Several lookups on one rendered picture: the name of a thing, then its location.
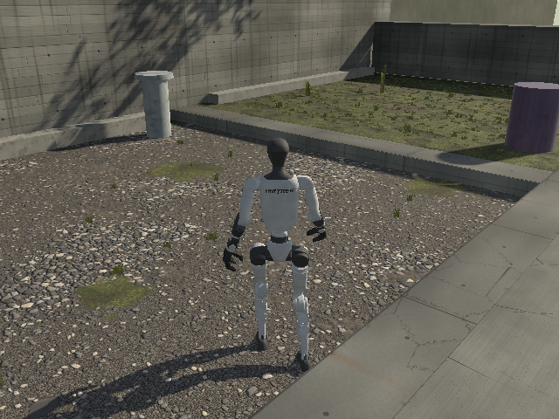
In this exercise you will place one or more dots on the humanoid robot head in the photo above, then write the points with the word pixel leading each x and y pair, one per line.
pixel 277 150

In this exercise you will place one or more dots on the left robot forearm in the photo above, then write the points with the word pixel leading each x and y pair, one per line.
pixel 235 236

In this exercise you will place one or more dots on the left robot thigh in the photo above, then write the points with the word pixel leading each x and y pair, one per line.
pixel 258 256

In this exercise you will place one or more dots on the right robot forearm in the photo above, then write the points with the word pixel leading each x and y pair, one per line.
pixel 320 225

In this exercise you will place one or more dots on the right robot hand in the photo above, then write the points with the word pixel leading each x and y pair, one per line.
pixel 320 237

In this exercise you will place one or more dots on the robot right upper arm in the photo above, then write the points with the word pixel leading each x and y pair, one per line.
pixel 310 195

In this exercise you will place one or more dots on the robot left upper arm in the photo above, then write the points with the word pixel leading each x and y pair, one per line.
pixel 251 185

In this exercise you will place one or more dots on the left robot hand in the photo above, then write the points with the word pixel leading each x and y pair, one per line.
pixel 227 258

